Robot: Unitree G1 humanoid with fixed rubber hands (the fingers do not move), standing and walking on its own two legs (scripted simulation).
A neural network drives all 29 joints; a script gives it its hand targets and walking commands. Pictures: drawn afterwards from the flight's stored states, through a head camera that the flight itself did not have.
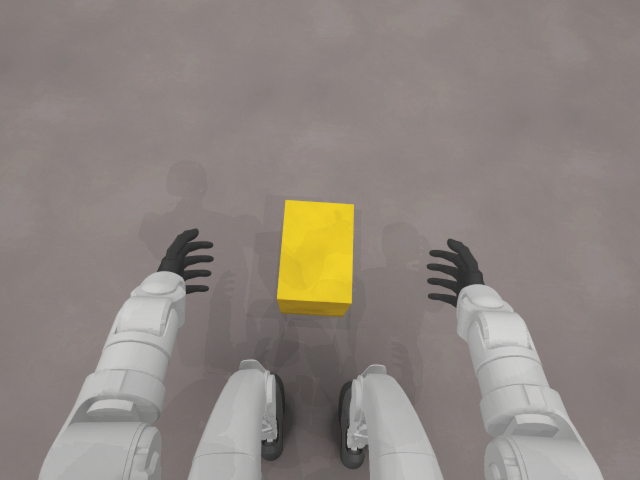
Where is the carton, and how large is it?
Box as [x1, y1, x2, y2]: [277, 200, 353, 316]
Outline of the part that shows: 285,200 277,300 280,310 283,313 342,316 351,303 353,204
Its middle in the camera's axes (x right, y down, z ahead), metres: -0.01 +0.05 +1.04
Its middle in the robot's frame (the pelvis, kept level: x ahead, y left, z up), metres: +0.52 -0.01 -0.58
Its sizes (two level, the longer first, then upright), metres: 0.253 0.174 0.213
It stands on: the floor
